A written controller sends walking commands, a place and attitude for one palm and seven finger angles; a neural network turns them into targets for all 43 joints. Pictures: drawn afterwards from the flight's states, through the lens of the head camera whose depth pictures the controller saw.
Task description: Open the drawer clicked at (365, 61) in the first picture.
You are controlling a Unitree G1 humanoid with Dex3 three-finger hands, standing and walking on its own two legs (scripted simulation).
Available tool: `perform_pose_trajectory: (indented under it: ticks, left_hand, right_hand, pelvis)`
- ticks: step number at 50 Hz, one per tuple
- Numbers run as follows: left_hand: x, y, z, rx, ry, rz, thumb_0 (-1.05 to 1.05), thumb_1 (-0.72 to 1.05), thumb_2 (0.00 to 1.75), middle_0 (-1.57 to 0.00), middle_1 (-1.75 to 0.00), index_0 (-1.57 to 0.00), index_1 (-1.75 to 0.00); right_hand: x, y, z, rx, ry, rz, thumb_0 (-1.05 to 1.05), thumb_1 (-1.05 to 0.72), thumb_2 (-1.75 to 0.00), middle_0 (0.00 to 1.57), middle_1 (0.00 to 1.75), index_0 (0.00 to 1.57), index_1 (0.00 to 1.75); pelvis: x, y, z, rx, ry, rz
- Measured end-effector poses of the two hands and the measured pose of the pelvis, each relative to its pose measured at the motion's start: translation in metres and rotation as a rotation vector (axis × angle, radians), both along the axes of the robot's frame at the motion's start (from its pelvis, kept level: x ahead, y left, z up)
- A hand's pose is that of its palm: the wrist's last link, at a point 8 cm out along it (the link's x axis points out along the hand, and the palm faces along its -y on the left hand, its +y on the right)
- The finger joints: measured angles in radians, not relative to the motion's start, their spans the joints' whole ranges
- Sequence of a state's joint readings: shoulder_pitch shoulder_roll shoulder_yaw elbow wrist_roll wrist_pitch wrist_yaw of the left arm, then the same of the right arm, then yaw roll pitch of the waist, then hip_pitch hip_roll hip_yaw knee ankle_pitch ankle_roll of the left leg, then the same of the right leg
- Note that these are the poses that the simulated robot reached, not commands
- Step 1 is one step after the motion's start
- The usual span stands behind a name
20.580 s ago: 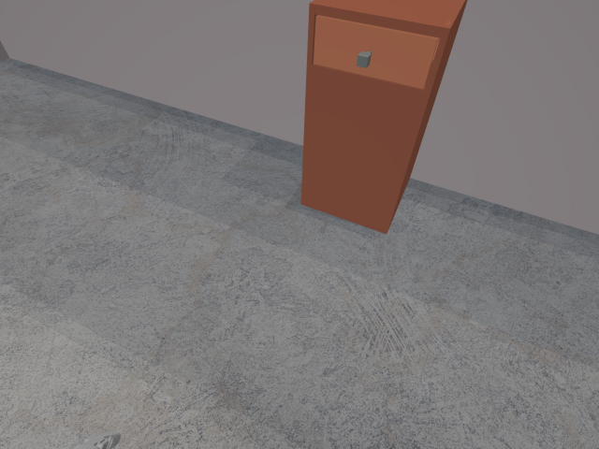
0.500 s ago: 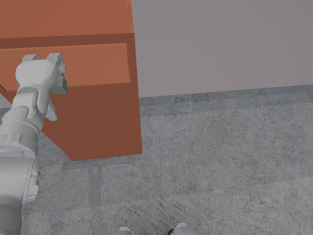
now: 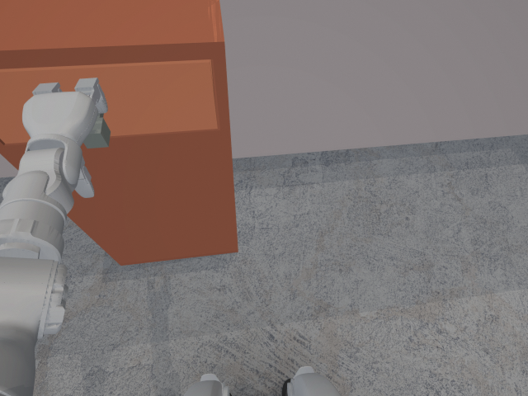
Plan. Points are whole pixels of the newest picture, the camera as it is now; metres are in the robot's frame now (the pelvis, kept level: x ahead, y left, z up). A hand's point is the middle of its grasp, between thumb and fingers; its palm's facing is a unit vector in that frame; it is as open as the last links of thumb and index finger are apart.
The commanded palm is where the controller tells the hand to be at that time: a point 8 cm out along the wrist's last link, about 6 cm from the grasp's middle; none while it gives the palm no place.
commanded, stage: lower the fingers behind the handle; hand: left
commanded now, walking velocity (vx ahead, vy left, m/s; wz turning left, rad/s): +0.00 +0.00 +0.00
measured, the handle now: (96, 124) +0.54 +0.26 +0.05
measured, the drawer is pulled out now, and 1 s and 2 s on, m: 0.00 0.00 0.00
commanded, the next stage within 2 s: lift the fingers back up to retry in 0.18 s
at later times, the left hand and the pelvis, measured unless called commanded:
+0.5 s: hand (79, 138) +0.50 +0.27 +0.06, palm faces -0.06 +0.01 -1.00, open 13.8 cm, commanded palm +0.48 +0.26 +0.12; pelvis +0.00 +0.00 +0.00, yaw +0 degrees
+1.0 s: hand (54, 114) +0.50 +0.28 +0.11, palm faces -0.05 -0.01 -1.00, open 13.7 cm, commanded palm +0.48 +0.27 +0.17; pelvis +0.03 +0.00 +0.02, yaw +1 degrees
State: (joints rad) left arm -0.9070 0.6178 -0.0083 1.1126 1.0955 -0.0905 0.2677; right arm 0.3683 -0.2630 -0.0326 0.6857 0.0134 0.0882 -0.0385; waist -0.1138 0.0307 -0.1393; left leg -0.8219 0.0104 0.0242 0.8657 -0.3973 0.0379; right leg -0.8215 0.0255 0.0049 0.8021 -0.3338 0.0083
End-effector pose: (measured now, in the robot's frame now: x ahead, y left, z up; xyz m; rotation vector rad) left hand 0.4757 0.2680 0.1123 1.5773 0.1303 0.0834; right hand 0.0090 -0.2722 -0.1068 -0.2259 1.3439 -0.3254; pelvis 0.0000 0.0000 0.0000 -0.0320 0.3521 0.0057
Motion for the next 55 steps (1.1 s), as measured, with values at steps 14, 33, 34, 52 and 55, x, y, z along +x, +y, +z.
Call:
perform_pose_trajectory:
  ticks: [14, 33, 34, 52, 55]
  left_hand:
    - [0.001, -0.001, 0.000, 0.004, -0.004, 0.006, 0.00, -0.49, 0.30, -0.32, -1.20, -0.27, -1.34]
    - [0.009, -0.002, 0.011, -0.023, 0.036, -0.022, 0.00, -0.48, 0.30, -0.32, -1.20, -0.34, -1.24]
    - [0.009, -0.002, 0.013, -0.024, 0.031, -0.024, 0.00, -0.48, 0.30, -0.32, -1.20, -0.34, -1.23]
    - [0.001, 0.010, 0.053, -0.008, 0.056, 0.045, 0.00, -0.49, 0.30, -0.32, -1.20, -0.34, -1.21]
    - [-0.002, 0.006, 0.048, -0.018, 0.081, -0.001, 0.00, -0.49, 0.30, -0.32, -1.20, -0.33, -1.21]
  right_hand:
    - [-0.014, 0.004, -0.001, -0.002, 0.022, -0.008, 0.00, -0.90, -0.90, 0.20, 0.30, 0.21, 0.30]
    - [0.000, 0.006, 0.008, 0.003, 0.007, -0.022, 0.00, -0.90, -0.90, 0.20, 0.30, 0.21, 0.30]
    - [0.002, 0.006, 0.009, 0.005, 0.006, -0.021, 0.00, -0.90, -0.90, 0.20, 0.30, 0.21, 0.30]
    - [0.071, 0.000, 0.017, 0.038, -0.108, 0.030, 0.00, -0.90, -0.90, 0.20, 0.30, 0.21, 0.30]
    - [0.078, -0.004, 0.020, 0.026, -0.119, 0.043, 0.00, -0.90, -0.90, 0.20, 0.30, 0.21, 0.30]
  pelvis:
    - [-0.005, 0.003, -0.002, -0.003, 0.003, 0.004]
    - [0.013, 0.004, 0.010, -0.005, -0.024, 0.001]
    - [0.015, 0.003, 0.011, -0.005, -0.026, 0.001]
    - [0.033, -0.004, 0.026, 0.007, -0.096, 0.009]
    - [0.034, -0.005, 0.026, 0.009, -0.100, 0.011]
